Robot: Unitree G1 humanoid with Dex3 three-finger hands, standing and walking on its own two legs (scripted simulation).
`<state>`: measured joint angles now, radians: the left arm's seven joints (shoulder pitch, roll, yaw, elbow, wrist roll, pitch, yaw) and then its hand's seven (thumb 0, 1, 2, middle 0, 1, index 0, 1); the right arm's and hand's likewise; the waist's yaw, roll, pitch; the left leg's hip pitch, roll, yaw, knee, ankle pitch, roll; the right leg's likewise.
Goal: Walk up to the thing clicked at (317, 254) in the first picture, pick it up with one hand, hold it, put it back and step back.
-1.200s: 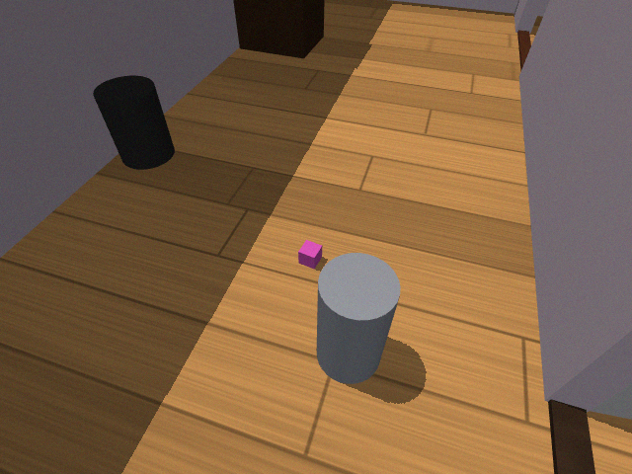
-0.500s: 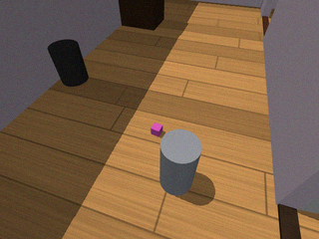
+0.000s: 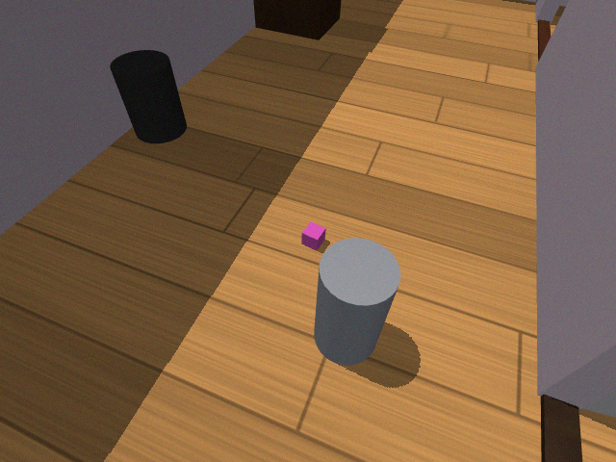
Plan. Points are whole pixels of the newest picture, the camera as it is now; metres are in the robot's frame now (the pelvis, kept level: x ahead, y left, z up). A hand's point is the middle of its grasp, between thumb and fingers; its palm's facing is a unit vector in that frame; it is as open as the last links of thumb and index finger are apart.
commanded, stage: walk up
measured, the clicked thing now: (313, 236) +1.08 -0.06 -0.74
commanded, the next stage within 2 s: none
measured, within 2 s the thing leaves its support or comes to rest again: neither
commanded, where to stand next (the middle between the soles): +0.03 +0.02 m, yaw +63 degrees
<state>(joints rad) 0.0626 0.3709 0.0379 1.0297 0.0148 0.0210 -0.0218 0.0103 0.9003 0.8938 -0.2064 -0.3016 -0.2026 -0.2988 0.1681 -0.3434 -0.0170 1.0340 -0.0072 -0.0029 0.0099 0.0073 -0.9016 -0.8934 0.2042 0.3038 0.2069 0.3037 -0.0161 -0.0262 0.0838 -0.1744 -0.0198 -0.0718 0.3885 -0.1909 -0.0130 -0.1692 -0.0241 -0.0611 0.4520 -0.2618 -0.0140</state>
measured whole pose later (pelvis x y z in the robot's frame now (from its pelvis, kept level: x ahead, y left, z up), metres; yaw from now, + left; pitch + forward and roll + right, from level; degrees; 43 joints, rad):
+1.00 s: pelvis +0.00 -0.06 -0.02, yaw +47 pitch -2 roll +1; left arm 0.29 0.45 0.06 0.72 0.05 -0.04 0.00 0.01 0.90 0.89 -0.21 -0.30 -0.20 -0.30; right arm 0.26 -0.45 -0.09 0.72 -0.03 0.06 0.07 0.01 -0.90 -0.89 0.20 0.30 0.21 0.30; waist 0.03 0.04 0.12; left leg -0.48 0.02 -0.06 0.97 -0.43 -0.02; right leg -0.30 -0.17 -0.15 0.67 -0.33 0.02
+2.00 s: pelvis +0.00 -0.04 -0.01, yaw +65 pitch -2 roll +0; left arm 0.20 0.38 0.00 0.99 0.02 -0.02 -0.02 0.01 0.90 0.89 -0.20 -0.30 -0.20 -0.30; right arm 0.16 -0.37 0.00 0.99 -0.01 -0.02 0.02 0.01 -0.90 -0.89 0.20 0.30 0.21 0.30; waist 0.01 0.01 0.05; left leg -0.28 -0.02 -0.06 0.60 -0.28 -0.01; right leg -0.25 -0.05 -0.04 0.59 -0.30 0.03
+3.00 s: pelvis +0.01 -0.05 +0.01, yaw +64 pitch -3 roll +0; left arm 0.10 0.36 0.00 1.15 0.01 -0.02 -0.02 0.01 0.90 0.89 -0.21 -0.30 -0.20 -0.30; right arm 0.08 -0.35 0.00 1.16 -0.01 -0.01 0.02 0.01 -0.90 -0.89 0.20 0.30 0.21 0.30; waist 0.00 0.00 0.06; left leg -0.13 0.01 -0.06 0.32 -0.14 -0.03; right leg -0.12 -0.03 -0.04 0.34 -0.17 0.01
